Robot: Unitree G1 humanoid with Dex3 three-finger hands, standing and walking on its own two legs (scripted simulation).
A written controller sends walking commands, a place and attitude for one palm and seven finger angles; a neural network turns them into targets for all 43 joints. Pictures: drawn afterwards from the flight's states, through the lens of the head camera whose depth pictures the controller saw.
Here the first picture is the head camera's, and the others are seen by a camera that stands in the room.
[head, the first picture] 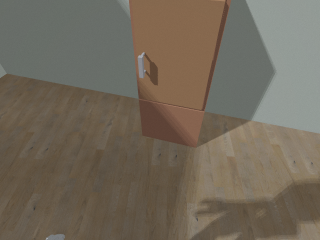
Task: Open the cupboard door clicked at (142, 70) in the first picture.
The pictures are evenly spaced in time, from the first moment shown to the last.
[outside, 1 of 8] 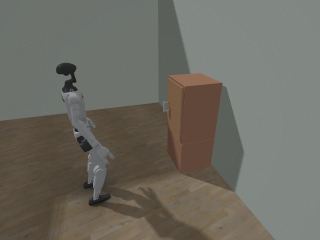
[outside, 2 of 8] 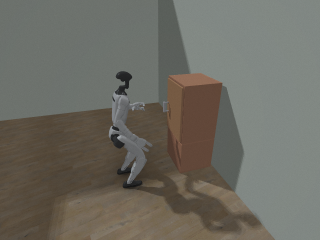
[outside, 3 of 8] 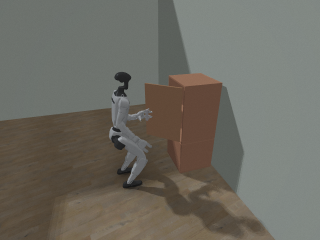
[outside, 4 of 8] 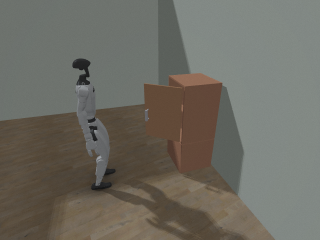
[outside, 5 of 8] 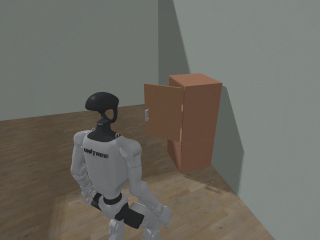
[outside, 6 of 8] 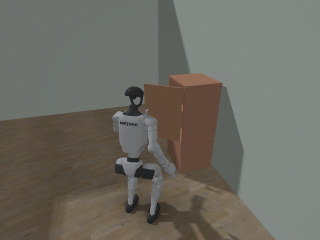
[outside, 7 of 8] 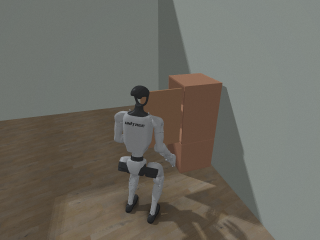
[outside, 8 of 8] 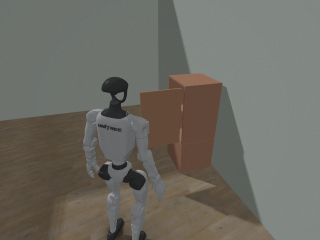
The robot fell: no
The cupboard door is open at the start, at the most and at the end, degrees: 0 92 91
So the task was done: yes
